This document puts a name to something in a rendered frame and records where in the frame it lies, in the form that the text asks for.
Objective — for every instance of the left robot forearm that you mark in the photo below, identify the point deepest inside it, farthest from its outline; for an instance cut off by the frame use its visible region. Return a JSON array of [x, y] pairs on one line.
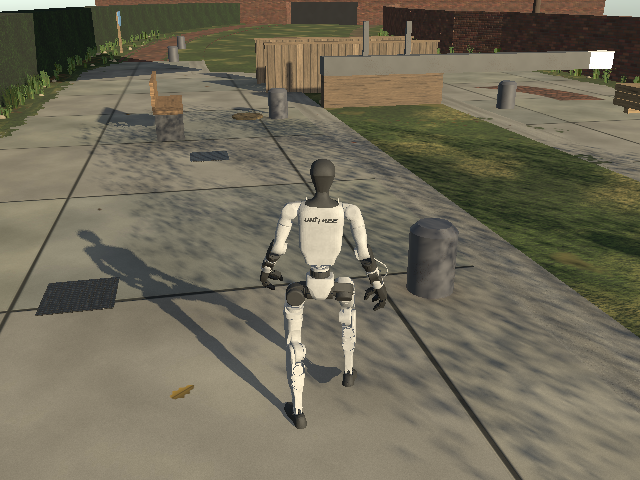
[[269, 260]]

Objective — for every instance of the right robot upper arm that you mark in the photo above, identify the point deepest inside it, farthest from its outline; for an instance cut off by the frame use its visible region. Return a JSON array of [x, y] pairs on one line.
[[353, 213]]

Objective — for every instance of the robot right thigh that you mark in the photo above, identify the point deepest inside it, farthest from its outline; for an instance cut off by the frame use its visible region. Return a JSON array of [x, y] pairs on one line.
[[344, 291]]

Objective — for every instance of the right robot hand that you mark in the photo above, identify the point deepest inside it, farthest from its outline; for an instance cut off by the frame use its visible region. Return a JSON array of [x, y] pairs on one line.
[[380, 294]]

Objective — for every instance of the right robot forearm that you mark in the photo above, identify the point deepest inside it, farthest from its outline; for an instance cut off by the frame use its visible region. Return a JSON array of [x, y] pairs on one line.
[[371, 270]]

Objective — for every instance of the left robot upper arm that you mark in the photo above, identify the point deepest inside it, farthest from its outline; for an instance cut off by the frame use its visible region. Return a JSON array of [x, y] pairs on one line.
[[289, 211]]

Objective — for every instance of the robot left foot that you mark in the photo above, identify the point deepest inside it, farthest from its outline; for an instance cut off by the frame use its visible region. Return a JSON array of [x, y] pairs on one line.
[[298, 420]]

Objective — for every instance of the left robot hand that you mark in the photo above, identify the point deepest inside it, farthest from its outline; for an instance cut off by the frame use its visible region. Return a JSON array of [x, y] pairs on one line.
[[275, 275]]

